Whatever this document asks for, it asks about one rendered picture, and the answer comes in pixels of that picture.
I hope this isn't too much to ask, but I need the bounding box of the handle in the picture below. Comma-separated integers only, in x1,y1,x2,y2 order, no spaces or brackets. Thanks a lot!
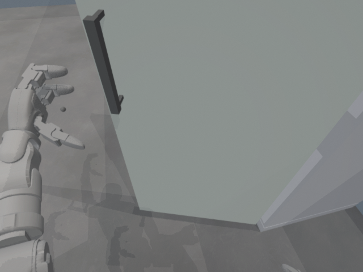
83,10,124,114

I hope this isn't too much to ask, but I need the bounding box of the robot left upper arm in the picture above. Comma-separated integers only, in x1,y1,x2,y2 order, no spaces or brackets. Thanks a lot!
0,239,54,272

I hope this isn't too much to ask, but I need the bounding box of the fridge door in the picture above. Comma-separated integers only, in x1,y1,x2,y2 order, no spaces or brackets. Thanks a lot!
75,0,363,224

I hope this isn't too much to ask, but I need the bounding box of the left robot forearm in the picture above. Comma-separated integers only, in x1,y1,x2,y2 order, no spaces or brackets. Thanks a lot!
0,130,44,249

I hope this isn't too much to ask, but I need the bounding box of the robot left hand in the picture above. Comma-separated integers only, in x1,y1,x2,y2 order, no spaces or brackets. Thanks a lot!
7,63,85,150

